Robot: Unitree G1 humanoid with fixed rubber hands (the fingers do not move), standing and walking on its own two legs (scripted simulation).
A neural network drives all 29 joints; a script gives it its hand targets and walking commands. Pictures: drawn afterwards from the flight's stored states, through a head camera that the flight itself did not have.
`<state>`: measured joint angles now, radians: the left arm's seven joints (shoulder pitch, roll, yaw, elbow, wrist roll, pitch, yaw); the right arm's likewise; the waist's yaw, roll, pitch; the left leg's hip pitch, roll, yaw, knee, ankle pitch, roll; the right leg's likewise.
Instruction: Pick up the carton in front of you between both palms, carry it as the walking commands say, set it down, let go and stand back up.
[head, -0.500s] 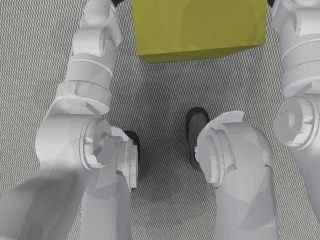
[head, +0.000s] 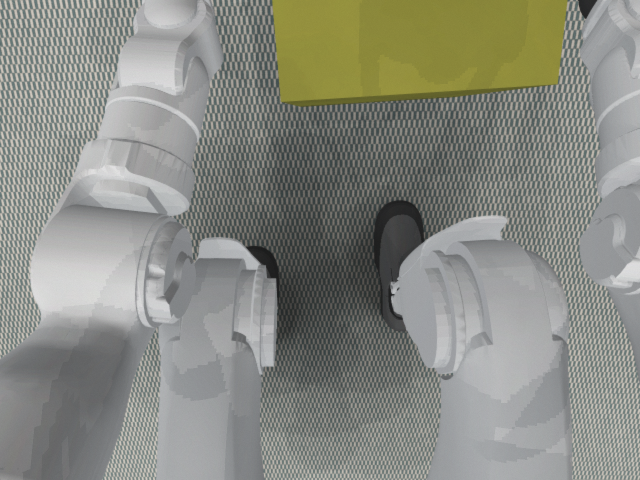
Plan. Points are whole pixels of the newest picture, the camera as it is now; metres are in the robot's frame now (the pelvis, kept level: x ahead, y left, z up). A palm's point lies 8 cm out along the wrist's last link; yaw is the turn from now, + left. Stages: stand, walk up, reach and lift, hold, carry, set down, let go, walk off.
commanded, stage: set down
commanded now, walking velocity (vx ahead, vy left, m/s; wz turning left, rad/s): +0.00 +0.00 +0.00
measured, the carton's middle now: out of the picture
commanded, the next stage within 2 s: let go in 1.14 s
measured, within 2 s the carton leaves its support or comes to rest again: neither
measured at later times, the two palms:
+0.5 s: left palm out of the picture +0.57 +0.04 -0.04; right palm out of the picture +0.52 -0.33 -0.04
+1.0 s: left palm out of the picture +0.57 +0.05 +0.10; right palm out of the picture +0.52 -0.34 +0.10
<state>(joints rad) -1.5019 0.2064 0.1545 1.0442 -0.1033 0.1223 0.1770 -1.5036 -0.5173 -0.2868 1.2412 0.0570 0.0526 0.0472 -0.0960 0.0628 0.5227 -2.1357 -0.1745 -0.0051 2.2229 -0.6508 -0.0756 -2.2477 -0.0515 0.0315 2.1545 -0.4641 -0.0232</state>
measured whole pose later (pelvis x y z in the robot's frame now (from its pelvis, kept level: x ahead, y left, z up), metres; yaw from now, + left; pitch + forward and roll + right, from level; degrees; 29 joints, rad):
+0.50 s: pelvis +0.01 +0.00 +0.08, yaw -1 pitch +40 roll +6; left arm -1.33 0.15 0.27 0.88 -0.04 0.21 0.20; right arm -1.38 -0.49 -0.24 1.05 0.06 0.16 0.07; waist -0.07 0.06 0.18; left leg -2.02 -0.11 0.02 1.94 -0.63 -0.05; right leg -2.16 0.01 0.06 1.89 -0.43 -0.01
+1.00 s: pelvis +0.03 -0.01 +0.20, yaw -3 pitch +45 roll +5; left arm -1.12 0.12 0.28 0.70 0.00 0.24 0.16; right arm -1.20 -0.43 -0.31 0.90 0.01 0.20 0.10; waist -0.05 0.04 0.00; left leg -1.73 -0.08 -0.02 1.46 -0.51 -0.05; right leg -1.86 0.02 0.05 1.42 -0.35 -0.02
